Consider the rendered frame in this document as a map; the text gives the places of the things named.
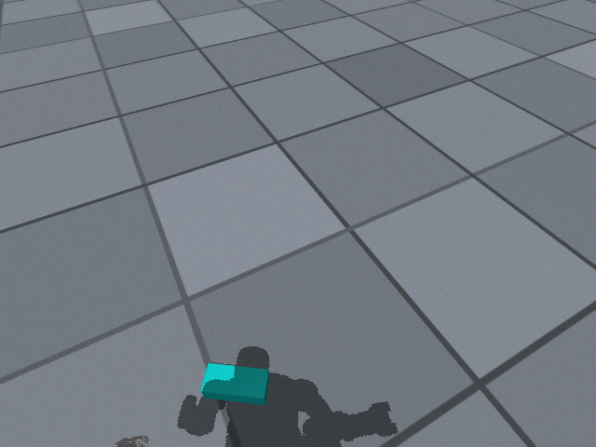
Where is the carton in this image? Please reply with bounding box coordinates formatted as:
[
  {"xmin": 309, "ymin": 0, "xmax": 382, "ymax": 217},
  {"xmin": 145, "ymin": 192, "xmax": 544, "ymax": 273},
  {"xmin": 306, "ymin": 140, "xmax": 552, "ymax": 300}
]
[{"xmin": 201, "ymin": 363, "xmax": 270, "ymax": 405}]

